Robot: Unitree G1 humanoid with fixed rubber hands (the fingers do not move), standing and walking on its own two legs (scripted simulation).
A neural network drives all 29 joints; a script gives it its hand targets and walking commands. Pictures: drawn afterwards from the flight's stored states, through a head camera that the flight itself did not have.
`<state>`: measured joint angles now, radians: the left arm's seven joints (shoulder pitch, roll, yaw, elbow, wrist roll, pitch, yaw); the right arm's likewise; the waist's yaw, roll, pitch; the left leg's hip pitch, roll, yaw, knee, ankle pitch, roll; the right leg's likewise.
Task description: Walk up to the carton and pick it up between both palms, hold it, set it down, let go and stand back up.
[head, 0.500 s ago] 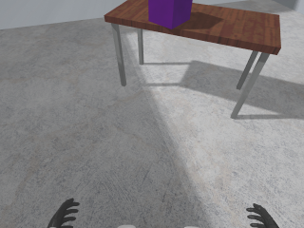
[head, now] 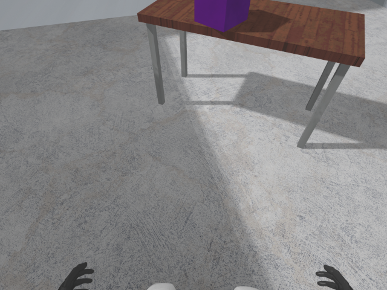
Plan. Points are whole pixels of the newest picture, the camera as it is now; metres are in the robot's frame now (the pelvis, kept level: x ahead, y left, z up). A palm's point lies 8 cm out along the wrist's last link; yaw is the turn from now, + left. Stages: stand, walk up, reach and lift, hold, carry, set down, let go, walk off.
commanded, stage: stand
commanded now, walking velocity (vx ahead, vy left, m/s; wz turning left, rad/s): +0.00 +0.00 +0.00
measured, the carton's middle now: out of the picture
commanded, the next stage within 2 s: walk up in 1.38 s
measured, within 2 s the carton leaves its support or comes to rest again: neither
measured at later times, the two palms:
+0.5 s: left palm out of the picture +0.08 +0.28 -0.09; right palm out of the picture +0.09 -0.30 -0.08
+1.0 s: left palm out of the picture +0.08 +0.28 -0.08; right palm out of the picture +0.08 -0.30 -0.08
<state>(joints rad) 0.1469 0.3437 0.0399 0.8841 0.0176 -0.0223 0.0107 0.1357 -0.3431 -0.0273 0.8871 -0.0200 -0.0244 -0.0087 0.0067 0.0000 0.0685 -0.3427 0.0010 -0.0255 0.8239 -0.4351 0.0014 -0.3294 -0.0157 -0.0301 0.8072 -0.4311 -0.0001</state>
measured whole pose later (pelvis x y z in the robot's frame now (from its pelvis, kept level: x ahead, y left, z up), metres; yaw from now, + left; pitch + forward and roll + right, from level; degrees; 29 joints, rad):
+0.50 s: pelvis -0.01 -0.01 +0.02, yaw +0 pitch -4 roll +0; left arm 0.12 0.33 0.02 1.02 0.01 -0.02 0.00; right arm 0.11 -0.34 -0.02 1.01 -0.02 -0.02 0.00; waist 0.01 -0.01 0.06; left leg -0.23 0.00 -0.02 0.60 -0.30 -0.01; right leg -0.23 -0.01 -0.03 0.60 -0.31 -0.01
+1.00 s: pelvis -0.01 -0.01 +0.04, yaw +0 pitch -3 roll +0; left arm 0.08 0.33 0.02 1.09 0.01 -0.02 -0.01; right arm 0.09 -0.32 -0.02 1.08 -0.02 -0.02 0.01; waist 0.01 0.00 0.06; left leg -0.15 0.01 -0.03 0.41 -0.20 -0.02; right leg -0.15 -0.01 -0.03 0.42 -0.21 -0.01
